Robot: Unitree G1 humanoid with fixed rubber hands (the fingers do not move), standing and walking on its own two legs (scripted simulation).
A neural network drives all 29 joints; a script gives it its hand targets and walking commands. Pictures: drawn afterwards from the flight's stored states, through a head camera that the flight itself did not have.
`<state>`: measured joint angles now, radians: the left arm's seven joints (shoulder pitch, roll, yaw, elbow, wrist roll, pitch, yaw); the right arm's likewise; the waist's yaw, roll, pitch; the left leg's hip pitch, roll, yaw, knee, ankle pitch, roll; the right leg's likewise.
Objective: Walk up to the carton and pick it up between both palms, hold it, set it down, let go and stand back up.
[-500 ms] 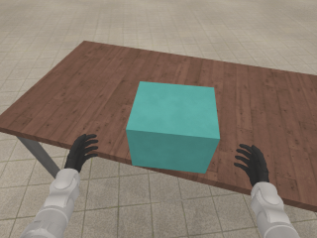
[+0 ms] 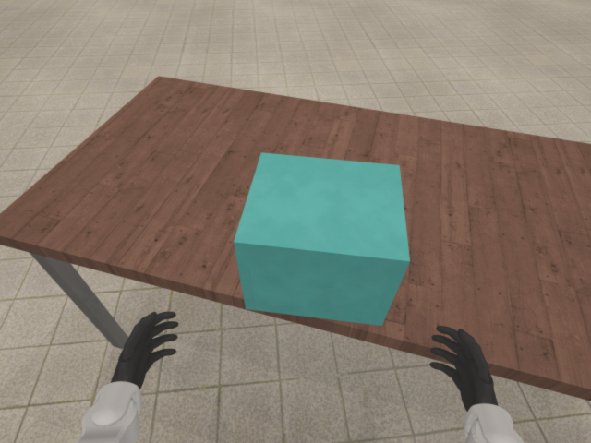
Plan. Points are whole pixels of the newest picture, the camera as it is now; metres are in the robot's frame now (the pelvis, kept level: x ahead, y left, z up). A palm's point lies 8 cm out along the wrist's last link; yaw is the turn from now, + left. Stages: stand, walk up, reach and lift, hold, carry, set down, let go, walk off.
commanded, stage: set down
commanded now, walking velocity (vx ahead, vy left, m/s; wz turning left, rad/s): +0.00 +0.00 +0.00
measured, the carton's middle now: (321, 238) +0.47 -0.02 -0.02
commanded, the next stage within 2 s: let go in 0.88 s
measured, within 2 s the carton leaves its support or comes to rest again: neither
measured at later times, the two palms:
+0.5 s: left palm (132, 413) +0.19 +0.23 -0.06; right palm (467, 432) +0.18 -0.22 -0.06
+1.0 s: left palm (129, 434) +0.17 +0.23 -0.07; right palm out of the picture +0.15 -0.22 -0.08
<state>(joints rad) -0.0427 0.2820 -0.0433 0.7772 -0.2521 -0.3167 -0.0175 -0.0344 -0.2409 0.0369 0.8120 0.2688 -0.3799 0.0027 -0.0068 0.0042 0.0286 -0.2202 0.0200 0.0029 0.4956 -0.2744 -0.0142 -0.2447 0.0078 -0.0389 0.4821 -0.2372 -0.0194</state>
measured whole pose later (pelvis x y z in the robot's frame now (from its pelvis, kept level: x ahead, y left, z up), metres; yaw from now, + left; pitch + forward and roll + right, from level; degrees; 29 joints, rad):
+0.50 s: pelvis +0.02 +0.00 +0.01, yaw -1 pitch -4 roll +0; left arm 0.16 0.22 0.00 0.60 -0.08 -0.06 -0.01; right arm 0.15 -0.18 0.00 0.73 0.09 -0.28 -0.01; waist 0.02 0.00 0.07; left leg -0.06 0.02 0.02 0.38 -0.25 -0.01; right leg -0.09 0.02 -0.01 0.37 -0.21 -0.01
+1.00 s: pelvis +0.01 +0.01 +0.01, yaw -2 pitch -4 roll +0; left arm 0.18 0.21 0.00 0.55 -0.01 0.12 0.01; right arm 0.17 -0.17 -0.03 0.73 -0.03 -0.19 0.02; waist 0.01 0.01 0.09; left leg -0.06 0.02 0.04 0.37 -0.24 -0.01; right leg -0.09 0.02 0.00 0.35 -0.19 -0.01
